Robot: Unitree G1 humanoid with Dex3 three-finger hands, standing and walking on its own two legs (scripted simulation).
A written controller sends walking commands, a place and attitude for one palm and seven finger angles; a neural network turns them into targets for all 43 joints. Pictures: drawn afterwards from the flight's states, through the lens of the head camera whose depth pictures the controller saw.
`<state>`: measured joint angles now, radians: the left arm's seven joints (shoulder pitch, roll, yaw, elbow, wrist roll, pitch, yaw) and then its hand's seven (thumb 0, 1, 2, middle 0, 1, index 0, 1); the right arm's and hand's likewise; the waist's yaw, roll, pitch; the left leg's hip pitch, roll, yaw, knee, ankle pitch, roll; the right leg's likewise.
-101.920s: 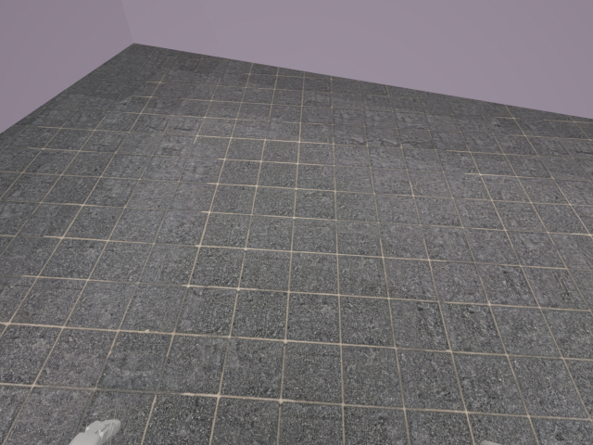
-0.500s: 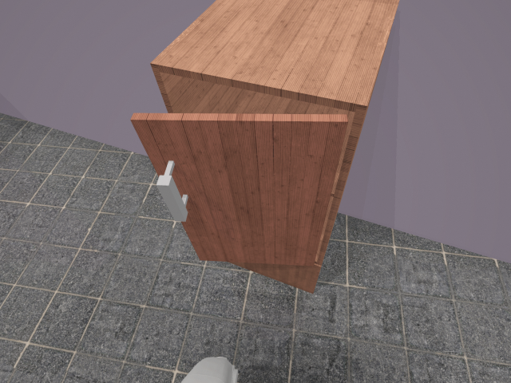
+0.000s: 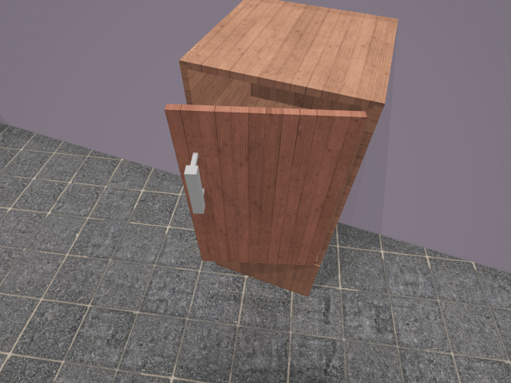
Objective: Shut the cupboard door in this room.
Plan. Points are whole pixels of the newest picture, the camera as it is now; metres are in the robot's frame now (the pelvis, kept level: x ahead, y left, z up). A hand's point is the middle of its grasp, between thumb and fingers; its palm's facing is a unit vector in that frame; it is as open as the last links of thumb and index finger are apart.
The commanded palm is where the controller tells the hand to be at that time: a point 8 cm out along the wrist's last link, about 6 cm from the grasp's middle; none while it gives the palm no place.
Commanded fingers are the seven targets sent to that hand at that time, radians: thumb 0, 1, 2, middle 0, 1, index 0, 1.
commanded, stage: come to a stop and stand still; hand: left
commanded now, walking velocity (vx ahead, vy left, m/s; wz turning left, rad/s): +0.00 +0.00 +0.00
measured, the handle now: (197, 183) +0.50 +0.17 -0.04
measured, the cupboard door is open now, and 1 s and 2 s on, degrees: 18 18 18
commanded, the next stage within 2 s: look again from close up in 0.36 s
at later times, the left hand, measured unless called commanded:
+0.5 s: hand out of the picture -0.03 +0.16 -0.18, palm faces +0.01 -0.99 -0.15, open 7.3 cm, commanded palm none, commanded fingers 0.00 0.90 0.90 -0.20 -0.30 -0.20 -0.30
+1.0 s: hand out of the picture -0.05 +0.20 -0.18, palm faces +0.03 -0.98 -0.18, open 7.3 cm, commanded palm none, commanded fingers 0.00 0.90 0.90 -0.20 -0.30 -0.20 -0.30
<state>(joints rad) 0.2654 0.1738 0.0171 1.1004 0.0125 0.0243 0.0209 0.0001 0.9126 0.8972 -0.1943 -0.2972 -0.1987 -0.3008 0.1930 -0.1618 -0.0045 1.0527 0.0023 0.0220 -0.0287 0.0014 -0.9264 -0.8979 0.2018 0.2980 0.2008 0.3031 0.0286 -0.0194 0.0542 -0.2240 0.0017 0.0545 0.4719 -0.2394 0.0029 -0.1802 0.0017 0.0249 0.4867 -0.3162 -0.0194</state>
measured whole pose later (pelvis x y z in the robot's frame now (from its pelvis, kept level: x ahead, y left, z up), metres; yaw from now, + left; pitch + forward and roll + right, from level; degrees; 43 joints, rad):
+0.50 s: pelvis -0.02 +0.00 +0.01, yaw +0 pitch -1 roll -1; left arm 0.28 0.13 -0.01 1.14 0.01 -0.02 0.04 0.00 0.92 0.90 -0.20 -0.30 -0.20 -0.30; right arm 0.33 -0.14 0.01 1.15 0.00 0.01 -0.02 0.00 -0.91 -0.90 0.20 0.30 0.20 0.30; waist -0.01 -0.01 0.06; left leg -0.22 0.03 0.04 0.44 -0.19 0.00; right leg -0.15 0.03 0.01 0.39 -0.22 -0.02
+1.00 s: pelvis -0.04 +0.02 +0.00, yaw +1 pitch -2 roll +0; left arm 0.34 0.18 -0.02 1.06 0.02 -0.01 0.03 0.00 0.91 0.90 -0.19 -0.30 -0.20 -0.30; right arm 0.28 -0.16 0.00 1.05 -0.01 -0.01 0.00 0.01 -0.92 -0.90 0.20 0.30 0.20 0.30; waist 0.00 -0.02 0.02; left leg -0.27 -0.02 0.04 0.47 -0.19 0.04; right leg -0.21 -0.02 0.01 0.48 -0.25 0.02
